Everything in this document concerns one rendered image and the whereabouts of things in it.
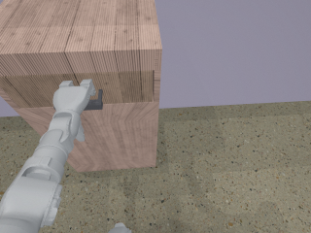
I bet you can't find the handle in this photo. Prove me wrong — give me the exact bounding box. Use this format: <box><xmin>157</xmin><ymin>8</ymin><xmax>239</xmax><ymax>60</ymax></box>
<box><xmin>54</xmin><ymin>89</ymin><xmax>103</xmax><ymax>111</ymax></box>

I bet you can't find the robot left forearm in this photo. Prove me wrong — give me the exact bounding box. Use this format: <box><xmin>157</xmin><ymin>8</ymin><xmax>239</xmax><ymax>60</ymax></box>
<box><xmin>0</xmin><ymin>109</ymin><xmax>81</xmax><ymax>216</ymax></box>

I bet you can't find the cabinet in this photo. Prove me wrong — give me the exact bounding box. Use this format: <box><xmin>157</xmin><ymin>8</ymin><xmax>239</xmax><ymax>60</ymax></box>
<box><xmin>0</xmin><ymin>0</ymin><xmax>162</xmax><ymax>173</ymax></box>

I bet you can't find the left robot shin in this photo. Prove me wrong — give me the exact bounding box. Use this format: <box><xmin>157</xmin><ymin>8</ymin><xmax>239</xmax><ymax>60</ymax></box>
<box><xmin>115</xmin><ymin>222</ymin><xmax>125</xmax><ymax>227</ymax></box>

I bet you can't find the left robot hand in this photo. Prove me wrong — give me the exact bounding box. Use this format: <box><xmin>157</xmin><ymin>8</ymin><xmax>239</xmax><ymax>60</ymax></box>
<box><xmin>52</xmin><ymin>79</ymin><xmax>96</xmax><ymax>142</ymax></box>

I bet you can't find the drawer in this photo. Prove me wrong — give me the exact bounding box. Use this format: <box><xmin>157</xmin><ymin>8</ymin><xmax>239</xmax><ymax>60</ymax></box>
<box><xmin>0</xmin><ymin>70</ymin><xmax>153</xmax><ymax>109</ymax></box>

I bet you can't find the robot left upper arm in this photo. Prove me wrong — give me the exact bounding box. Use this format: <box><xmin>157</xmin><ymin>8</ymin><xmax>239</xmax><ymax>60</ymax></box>
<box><xmin>0</xmin><ymin>176</ymin><xmax>63</xmax><ymax>233</ymax></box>

